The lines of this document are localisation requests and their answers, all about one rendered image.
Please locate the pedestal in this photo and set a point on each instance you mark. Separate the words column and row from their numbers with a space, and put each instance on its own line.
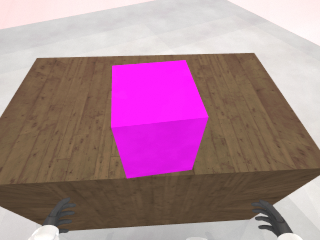
column 56, row 142

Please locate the robot left hand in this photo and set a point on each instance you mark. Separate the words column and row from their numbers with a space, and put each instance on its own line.
column 56, row 213

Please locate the carton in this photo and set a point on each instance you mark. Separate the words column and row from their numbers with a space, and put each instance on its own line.
column 157, row 117

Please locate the robot left forearm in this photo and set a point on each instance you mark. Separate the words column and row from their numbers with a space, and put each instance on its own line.
column 46, row 232

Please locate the robot right hand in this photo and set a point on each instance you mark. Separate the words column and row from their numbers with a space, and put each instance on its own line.
column 278, row 224

